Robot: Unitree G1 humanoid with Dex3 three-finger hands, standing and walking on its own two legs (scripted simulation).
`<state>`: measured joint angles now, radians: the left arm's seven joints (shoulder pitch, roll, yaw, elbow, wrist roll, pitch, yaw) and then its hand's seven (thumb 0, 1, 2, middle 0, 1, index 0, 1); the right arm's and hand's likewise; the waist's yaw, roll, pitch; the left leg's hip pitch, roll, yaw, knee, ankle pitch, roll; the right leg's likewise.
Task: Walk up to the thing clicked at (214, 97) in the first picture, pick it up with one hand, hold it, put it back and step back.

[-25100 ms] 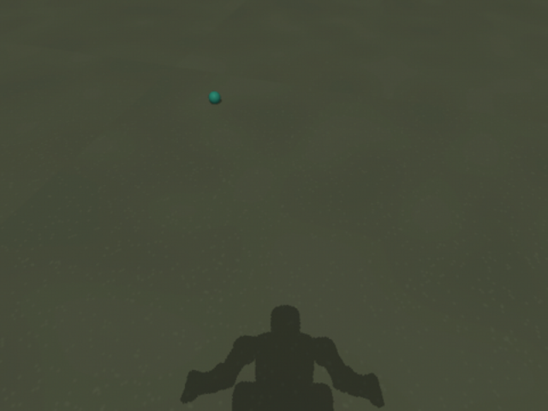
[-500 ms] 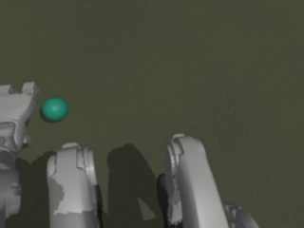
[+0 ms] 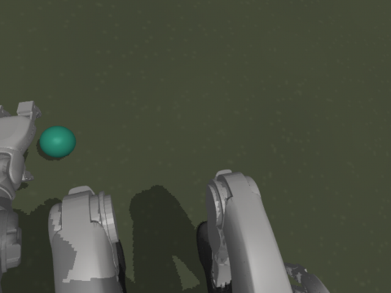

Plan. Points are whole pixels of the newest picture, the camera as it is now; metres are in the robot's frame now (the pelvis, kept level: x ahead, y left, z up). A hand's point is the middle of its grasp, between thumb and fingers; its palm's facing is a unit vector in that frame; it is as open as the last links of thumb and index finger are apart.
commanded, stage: rise first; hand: left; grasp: from above
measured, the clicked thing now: (58, 141) +0.46 +0.28 -0.28
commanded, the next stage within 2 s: approach in 0.76 s
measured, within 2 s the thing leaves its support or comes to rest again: neither
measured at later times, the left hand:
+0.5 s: hand (19, 148) +0.41 +0.32 -0.17, palm faces -0.45 -0.08 -0.89, open 14.3 cm
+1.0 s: hand (23, 150) +0.41 +0.31 -0.17, palm faces -0.47 -0.06 -0.88, open 14.2 cm
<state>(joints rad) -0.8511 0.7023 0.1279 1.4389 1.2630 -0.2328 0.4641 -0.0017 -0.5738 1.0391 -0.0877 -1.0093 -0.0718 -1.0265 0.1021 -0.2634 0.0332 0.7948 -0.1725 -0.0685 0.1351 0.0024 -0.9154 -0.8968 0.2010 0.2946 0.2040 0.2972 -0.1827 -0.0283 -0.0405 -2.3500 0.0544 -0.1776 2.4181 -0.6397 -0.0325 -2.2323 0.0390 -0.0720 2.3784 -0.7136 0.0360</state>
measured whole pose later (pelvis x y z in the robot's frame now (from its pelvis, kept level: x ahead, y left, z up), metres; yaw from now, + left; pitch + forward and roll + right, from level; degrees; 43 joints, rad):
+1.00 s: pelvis +0.00 +0.00 +0.01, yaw +0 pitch +32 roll -7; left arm -0.88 0.69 0.05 1.46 1.25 -0.22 0.44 0.00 -0.56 1.02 -0.09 -1.02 -0.08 -1.03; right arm 0.12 -0.26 0.05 0.79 -0.16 -0.08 0.14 0.00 -0.91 -0.89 0.20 0.29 0.20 0.30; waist -0.19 -0.02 -0.06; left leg -2.34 0.05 -0.17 2.40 -0.63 -0.03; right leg -2.22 0.03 -0.07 2.36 -0.70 0.04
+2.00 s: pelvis +0.00 +0.00 -0.02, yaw -3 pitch +30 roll -9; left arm -0.99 0.74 0.11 1.68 1.29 -0.19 0.62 0.00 -0.52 1.03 -0.09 -1.02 -0.08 -1.03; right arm 0.08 -0.30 0.13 0.76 -0.24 -0.18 0.22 0.00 -0.91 -0.89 0.20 0.29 0.20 0.30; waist -0.29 -0.07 0.04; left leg -2.37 0.05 -0.23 2.49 -0.65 -0.04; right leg -2.25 0.06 -0.11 2.42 -0.70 0.04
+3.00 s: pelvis +0.00 +0.01 -0.02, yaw -6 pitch +27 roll -13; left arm -0.98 0.87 0.07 1.75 1.25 -0.20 0.68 0.00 -0.48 0.97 -0.09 -1.05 -0.09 -1.04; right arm 0.07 -0.32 0.22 0.78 -0.29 -0.32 0.33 0.00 -0.91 -0.90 0.20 0.29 0.20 0.30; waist -0.32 -0.12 0.13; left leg -2.35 0.05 -0.30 2.56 -0.70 -0.04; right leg -2.20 0.08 -0.16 2.43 -0.72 0.06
